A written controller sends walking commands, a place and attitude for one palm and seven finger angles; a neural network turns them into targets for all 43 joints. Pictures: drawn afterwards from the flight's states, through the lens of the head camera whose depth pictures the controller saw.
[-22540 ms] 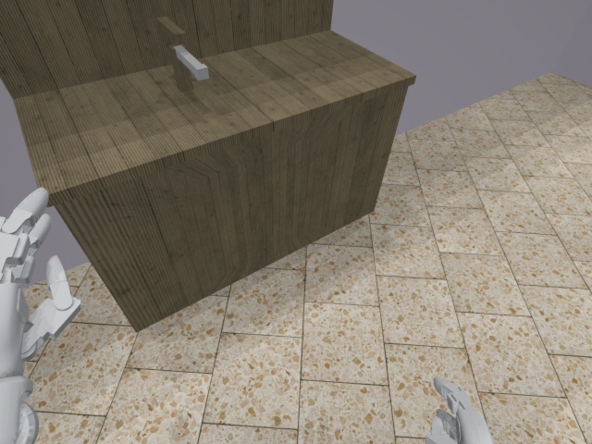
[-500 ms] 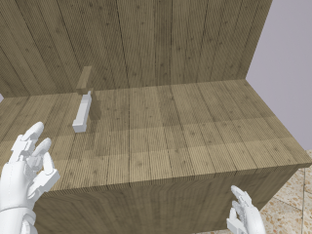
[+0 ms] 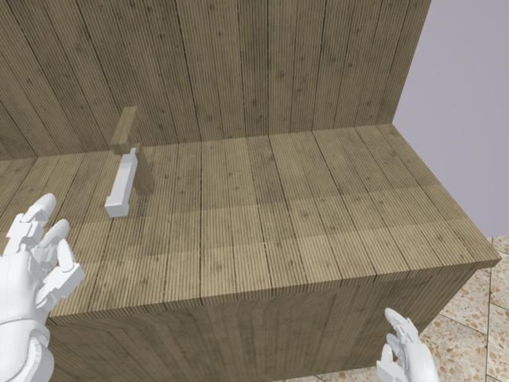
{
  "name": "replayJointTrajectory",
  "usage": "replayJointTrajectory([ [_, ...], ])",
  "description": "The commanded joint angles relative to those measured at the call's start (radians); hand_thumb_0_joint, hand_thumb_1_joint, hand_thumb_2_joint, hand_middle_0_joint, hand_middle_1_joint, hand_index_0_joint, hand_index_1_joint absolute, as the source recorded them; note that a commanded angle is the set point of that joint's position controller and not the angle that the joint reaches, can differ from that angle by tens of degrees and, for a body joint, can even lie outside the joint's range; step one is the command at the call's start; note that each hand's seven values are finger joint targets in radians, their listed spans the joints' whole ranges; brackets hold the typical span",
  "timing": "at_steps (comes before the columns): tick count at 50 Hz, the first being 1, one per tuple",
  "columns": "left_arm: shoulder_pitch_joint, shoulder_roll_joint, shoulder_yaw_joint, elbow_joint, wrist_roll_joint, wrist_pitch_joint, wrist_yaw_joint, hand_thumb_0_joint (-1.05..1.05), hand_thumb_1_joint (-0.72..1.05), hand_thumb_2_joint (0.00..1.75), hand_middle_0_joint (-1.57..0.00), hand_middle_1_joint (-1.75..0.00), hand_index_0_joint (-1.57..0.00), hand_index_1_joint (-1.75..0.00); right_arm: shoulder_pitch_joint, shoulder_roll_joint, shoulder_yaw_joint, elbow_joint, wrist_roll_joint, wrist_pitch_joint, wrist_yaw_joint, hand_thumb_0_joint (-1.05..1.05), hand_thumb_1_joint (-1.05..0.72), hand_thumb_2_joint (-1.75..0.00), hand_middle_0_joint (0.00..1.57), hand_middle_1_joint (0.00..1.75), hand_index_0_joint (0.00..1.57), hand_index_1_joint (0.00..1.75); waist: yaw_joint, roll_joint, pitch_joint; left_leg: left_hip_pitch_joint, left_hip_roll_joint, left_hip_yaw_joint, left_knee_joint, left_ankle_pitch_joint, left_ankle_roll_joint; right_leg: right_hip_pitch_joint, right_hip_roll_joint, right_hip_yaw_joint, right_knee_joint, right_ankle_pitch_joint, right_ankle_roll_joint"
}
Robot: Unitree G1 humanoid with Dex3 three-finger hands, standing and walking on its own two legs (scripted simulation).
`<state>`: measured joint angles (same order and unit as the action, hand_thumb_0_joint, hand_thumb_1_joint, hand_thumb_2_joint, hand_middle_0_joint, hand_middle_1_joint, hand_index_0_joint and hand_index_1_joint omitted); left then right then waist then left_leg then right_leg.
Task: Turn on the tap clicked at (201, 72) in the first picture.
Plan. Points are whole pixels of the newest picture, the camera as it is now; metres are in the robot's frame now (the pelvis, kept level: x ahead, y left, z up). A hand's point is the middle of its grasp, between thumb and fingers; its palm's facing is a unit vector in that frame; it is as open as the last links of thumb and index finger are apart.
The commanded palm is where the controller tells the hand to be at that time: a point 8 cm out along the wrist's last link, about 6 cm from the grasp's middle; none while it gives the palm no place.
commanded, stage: reach beside the lever's end, fingers flat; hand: left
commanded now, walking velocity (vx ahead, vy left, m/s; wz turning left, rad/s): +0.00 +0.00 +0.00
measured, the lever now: (117, 206) +0.35 +0.29 +0.09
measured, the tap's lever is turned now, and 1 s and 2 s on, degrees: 0 0 0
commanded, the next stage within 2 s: push the lever round in 1.76 s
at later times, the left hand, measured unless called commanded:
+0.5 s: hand (79, 252) +0.24 +0.28 +0.13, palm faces +0.47 -0.88 -0.10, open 7.5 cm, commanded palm +0.21 +0.32 +0.12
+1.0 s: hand (91, 232) +0.28 +0.29 +0.11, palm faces +0.47 -0.88 -0.09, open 7.7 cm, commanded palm +0.25 +0.33 +0.10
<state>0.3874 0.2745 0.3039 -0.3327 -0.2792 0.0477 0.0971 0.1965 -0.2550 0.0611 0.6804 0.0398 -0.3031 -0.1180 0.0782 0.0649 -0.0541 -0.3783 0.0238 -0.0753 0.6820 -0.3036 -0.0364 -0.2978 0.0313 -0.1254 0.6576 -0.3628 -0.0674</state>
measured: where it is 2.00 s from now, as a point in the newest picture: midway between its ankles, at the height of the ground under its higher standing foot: outside the picture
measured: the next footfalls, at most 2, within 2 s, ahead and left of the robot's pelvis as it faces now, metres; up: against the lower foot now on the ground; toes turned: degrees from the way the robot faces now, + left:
none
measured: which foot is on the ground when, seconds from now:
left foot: down 0.00-1.00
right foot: down 0.00-1.00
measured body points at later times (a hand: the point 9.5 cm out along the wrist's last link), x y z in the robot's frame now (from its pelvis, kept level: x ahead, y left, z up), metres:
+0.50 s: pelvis +0.00 +0.02 +0.00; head +0.00 +0.00 +0.45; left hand +0.21 +0.33 +0.14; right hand +0.20 -0.21 -0.07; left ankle +0.04 +0.15 -0.72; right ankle +0.00 -0.07 -0.72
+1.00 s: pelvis +0.00 +0.02 +0.00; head +0.01 +0.01 +0.45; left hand +0.25 +0.34 +0.12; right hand +0.18 -0.21 -0.08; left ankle +0.04 +0.15 -0.72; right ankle +0.00 -0.07 -0.72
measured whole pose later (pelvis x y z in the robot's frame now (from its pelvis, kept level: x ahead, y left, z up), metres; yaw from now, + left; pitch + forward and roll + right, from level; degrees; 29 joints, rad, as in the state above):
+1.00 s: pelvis +0.00 +0.02 +0.00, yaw -1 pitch +2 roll -1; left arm 0.05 0.28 0.33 0.08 -0.21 -0.06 0.11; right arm 0.18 -0.26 0.05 0.71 0.02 -0.24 -0.10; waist 0.04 0.04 -0.03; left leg -0.41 0.01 -0.05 0.66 -0.29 -0.01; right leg -0.33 0.01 -0.10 0.63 -0.34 -0.04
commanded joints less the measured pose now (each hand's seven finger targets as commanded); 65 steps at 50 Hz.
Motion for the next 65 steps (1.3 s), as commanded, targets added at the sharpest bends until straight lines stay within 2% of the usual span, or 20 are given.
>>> replayJointTrajectory([
  [1, -0.150, 0.178, 0.102, -0.180, 0.006, -0.080, -0.001, 0.00, 0.90, 0.90, -0.20, -0.29, -0.20, -0.29, -0.141, -0.105, -0.044, -0.168, 0.000, -0.066, -0.010, 0.00, -0.90, -0.90, 0.20, 0.30, 0.20, 0.30, -0.010, -0.038, -0.072, 0.064, -0.036, 0.015, -0.070, 0.105, 0.066, -0.037, -0.060, 0.103, -0.178, 0.186, 0.061],
  [3, -0.177, 0.188, 0.101, -0.182, 0.013, -0.086, 0.000, 0.00, 0.90, 0.90, -0.20, -0.29, -0.20, -0.29, -0.142, -0.105, -0.043, -0.165, 0.001, -0.068, -0.009, 0.00, -0.90, -0.90, 0.20, 0.30, 0.20, 0.30, -0.011, 0.003, -0.079, 0.072, -0.039, 0.013, -0.079, 0.102, 0.065, -0.037, -0.057, 0.097, -0.173, 0.178, 0.057],
  [5, -0.180, 0.190, 0.109, -0.139, 0.014, -0.087, 0.005, 0.00, 0.90, 0.90, -0.19, -0.28, -0.19, -0.28, -0.137, -0.107, -0.045, -0.162, -0.001, -0.065, -0.009, 0.00, -0.90, -0.90, 0.20, 0.30, 0.20, 0.30, -0.012, -0.035, -0.075, 0.063, -0.037, 0.012, -0.083, 0.092, 0.064, -0.040, -0.055, 0.095, -0.176, 0.164, 0.059],
  [8, -0.206, 0.187, 0.099, -0.147, 0.021, -0.097, 0.007, 0.00, 0.90, 0.90, -0.19, -0.28, -0.19, -0.28, -0.143, -0.107, -0.044, -0.163, -0.003, -0.066, -0.007, 0.00, -0.90, -0.90, 0.20, 0.30, 0.20, 0.30, -0.009, -0.001, -0.092, 0.077, -0.040, 0.011, -0.090, 0.105, 0.064, -0.030, -0.053, 0.091, -0.168, 0.180, 0.054],
  [13, -0.173, 0.203, 0.133, -0.111, 0.026, -0.102, 0.014, 0.00, 0.90, 0.90, -0.19, -0.26, -0.19, -0.26, -0.129, -0.111, -0.052, -0.162, -0.009, -0.053, -0.001, 0.00, -0.90, -0.90, 0.20, 0.30, 0.20, 0.30, -0.001, -0.033, -0.134, 0.086, -0.037, 0.015, -0.092, 0.158, 0.061, 0.002, -0.049, 0.082, -0.151, 0.252, 0.052],
  [14, -0.182, 0.174, 0.105, -0.105, 0.027, -0.101, 0.010, 0.00, 0.90, 0.90, -0.19, -0.26, -0.19, -0.26, -0.131, -0.107, -0.048, -0.165, -0.006, -0.047, 0.000, 0.00, -0.90, -0.90, 0.20, 0.30, 0.20, 0.30, -0.007, -0.031, -0.125, 0.085, -0.037, 0.017, -0.095, 0.156, 0.060, -0.010, -0.050, 0.078, -0.149, 0.249, 0.053],
  [16, -0.196, 0.195, 0.132, -0.080, 0.020, -0.101, 0.009, 0.00, 0.90, 0.90, -0.19, -0.26, -0.19, -0.26, -0.129, -0.110, -0.051, -0.163, -0.007, -0.040, 0.000, 0.00, -0.90, -0.90, 0.20, 0.30, 0.20, 0.30, -0.006, -0.042, -0.106, 0.073, -0.035, 0.016, -0.098, 0.152, 0.060, -0.011, -0.048, 0.080, -0.156, 0.247, 0.053],
  [19, -0.245, 0.171, 0.100, -0.092, 0.032, -0.117, 0.012, 0.00, 0.90, 0.90, -0.18, -0.25, -0.18, -0.25, -0.134, -0.104, -0.048, -0.162, -0.007, -0.038, 0.002, 0.00, -0.90, -0.90, 0.20, 0.30, 0.20, 0.30, -0.017, 0.007, -0.106, 0.094, -0.035, 0.013, -0.104, 0.148, 0.057, -0.027, -0.045, 0.074, -0.153, 0.225, 0.049],
  [25, -0.363, 0.166, 0.067, -0.021, 0.046, -0.132, 0.013, 0.00, 0.90, 0.90, -0.18, -0.23, -0.18, -0.23, -0.142, -0.115, -0.046, -0.145, -0.007, -0.040, -0.004, 0.00, -0.90, -0.90, 0.20, 0.30, 0.20, 0.30, -0.040, -0.023, -0.082, 0.090, -0.032, -0.005, -0.121, 0.079, 0.058, -0.064, -0.038, 0.071, -0.161, 0.142, 0.049],
  [26, -0.390, 0.158, 0.047, -0.028, 0.052, -0.136, 0.011, 0.00, 0.90, 0.90, -0.18, -0.23, -0.18, -0.23, -0.148, -0.114, -0.046, -0.147, -0.008, -0.039, -0.003, 0.00, -0.90, -0.90, 0.20, 0.30, 0.20, 0.30, -0.041, 0.011, -0.104, 0.106, -0.034, -0.001, -0.121, 0.080, 0.057, -0.063, -0.039, 0.074, -0.158, 0.142, 0.047],
  [33, -0.350, 0.223, 0.138, 0.046, 0.061, -0.126, 0.031, 0.00, 0.90, 0.90, -0.17, -0.21, -0.17, -0.21, -0.133, -0.114, -0.054, -0.144, -0.013, -0.011, 0.005, 0.00, -0.90, -0.90, 0.20, 0.30, 0.20, 0.30, -0.011, 0.000, -0.153, 0.097, -0.032, 0.001, -0.124, 0.156, 0.050, -0.005, -0.036, 0.070, -0.146, 0.219, 0.041],
  [34, -0.384, 0.185, 0.101, 0.054, 0.061, -0.127, 0.028, 0.00, 0.90, 0.90, -0.17, -0.21, -0.17, -0.21, -0.139, -0.109, -0.049, -0.148, -0.012, -0.005, 0.007, 0.00, -0.90, -0.90, 0.20, 0.30, 0.20, 0.30, -0.024, -0.013, -0.141, 0.097, -0.032, 0.003, -0.123, 0.155, 0.051, -0.017, -0.036, 0.067, -0.144, 0.221, 0.044],
  [39, -0.435, 0.176, 0.080, 0.084, 0.068, -0.154, 0.024, 0.00, 0.90, 0.90, -0.17, -0.20, -0.17, -0.20, -0.133, -0.112, -0.051, -0.145, -0.012, -0.001, 0.011, 0.00, -0.90, -0.90, 0.20, 0.30, 0.20, 0.30, -0.036, 0.013, -0.139, 0.103, -0.030, 0.002, -0.119, 0.157, 0.049, -0.034, -0.032, 0.068, -0.141, 0.217, 0.041],
  [42, -0.479, 0.198, 0.092, 0.124, 0.066, -0.166, 0.018, 0.00, 0.90, 0.90, -0.16, -0.19, -0.16, -0.19, -0.129, -0.123, -0.056, -0.138, -0.014, -0.001, 0.008, 0.00, -0.90, -0.90, 0.20, 0.30, 0.20, 0.30, -0.044, -0.020, -0.137, 0.090, -0.030, 0.000, -0.118, 0.129, 0.054, -0.045, -0.030, 0.071, -0.146, 0.194, 0.044],
  [43, -0.506, 0.207, 0.094, 0.131, 0.071, -0.168, 0.020, 0.00, 0.90, 0.90, -0.16, -0.19, -0.16, -0.19, -0.133, -0.121, -0.054, -0.131, -0.011, 0.001, 0.006, 0.00, -0.90, -0.90, 0.20, 0.30, 0.20, 0.30, -0.043, 0.011, -0.128, 0.089, -0.031, -0.002, -0.123, 0.114, 0.053, -0.049, -0.030, 0.074, -0.147, 0.177, 0.042],
  [53, -0.596, 0.262, 0.137, 0.257, 0.085, -0.205, 0.013, 0.00, 0.90, 0.90, -0.15, -0.16, -0.15, -0.16, -0.106, -0.130, -0.065, -0.119, -0.016, 0.020, 0.009, 0.00, -0.90, -0.90, 0.20, 0.30, 0.20, 0.30, -0.042, 0.023, -0.187, 0.082, -0.037, 0.005, -0.104, 0.139, 0.059, -0.031, -0.029, 0.082, -0.134, 0.214, 0.041],
  [54, -0.626, 0.226, 0.101, 0.269, 0.085, -0.207, 0.010, 0.00, 0.90, 0.90, -0.15, -0.16, -0.15, -0.16, -0.102, -0.126, -0.061, -0.121, -0.014, 0.022, 0.011, 0.00, -0.90, -0.90, 0.20, 0.30, 0.20, 0.30, -0.052, 0.016, -0.180, 0.079, -0.038, 0.003, -0.102, 0.139, 0.059, -0.040, -0.029, 0.079, -0.130, 0.217, 0.042],
  [60, -0.621, 0.302, 0.186, 0.368, 0.075, -0.216, -0.003, 0.00, 0.90, 0.90, -0.15, -0.15, -0.15, -0.15, -0.072, -0.141, -0.074, -0.116, -0.016, 0.044, 0.012, 0.00, -0.90, -0.90, 0.20, 0.30, 0.20, 0.30, -0.046, -0.043, -0.195, 0.045, -0.036, 0.013, -0.086, 0.170, 0.064, -0.016, -0.028, 0.084, -0.126, 0.276, 0.046],
  [63, -0.668, 0.331, 0.202, 0.379, 0.076, -0.230, -0.015, 0.00, 0.90, 0.90, -0.15, -0.15, -0.15, -0.15, -0.071, -0.140, -0.074, -0.114, -0.014, 0.055, 0.011, 0.00, -0.90, -0.90, 0.20, 0.30, 0.20, 0.30, -0.050, 0.003, -0.189, 0.038, -0.039, 0.017, -0.079, 0.167, 0.066, -0.025, -0.029, 0.092, -0.125, 0.273, 0.046],
  [65, -0.700, 0.303, 0.174, 0.397, 0.075, -0.247, -0.023, 0.00, 0.90, 0.90, -0.15, -0.15, -0.15, -0.15, -0.067, -0.141, -0.074, -0.114, -0.014, 0.056, 0.012, 0.00, -0.90, -0.90, 0.20, 0.30, 0.20, 0.30, -0.061, 0.006, -0.190, 0.036, -0.038, 0.015, -0.076, 0.148, 0.067, -0.047, -0.027, 0.092, -0.123, 0.250, 0.047],
])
